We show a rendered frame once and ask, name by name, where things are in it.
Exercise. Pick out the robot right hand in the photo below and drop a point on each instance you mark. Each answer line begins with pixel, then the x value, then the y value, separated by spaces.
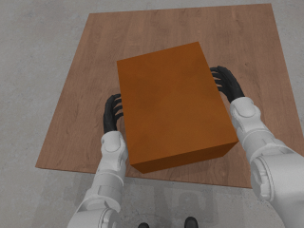
pixel 229 85

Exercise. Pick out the table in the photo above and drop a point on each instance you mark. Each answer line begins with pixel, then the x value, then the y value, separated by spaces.
pixel 242 38

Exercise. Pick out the left robot forearm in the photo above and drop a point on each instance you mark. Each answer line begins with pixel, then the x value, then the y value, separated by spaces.
pixel 107 185

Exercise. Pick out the robot left hand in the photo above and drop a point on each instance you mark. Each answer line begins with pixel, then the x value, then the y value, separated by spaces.
pixel 109 117

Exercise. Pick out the right robot forearm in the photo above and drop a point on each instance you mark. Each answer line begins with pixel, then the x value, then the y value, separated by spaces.
pixel 253 135

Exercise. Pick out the robot right foot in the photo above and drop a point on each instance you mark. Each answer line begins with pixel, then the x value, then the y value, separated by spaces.
pixel 191 222

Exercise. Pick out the carton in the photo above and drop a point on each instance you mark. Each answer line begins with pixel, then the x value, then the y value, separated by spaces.
pixel 172 110

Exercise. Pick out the robot left upper arm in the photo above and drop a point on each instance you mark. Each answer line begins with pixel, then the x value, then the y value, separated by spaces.
pixel 96 218

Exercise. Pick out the robot right upper arm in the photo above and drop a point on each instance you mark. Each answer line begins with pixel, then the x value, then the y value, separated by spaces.
pixel 279 179

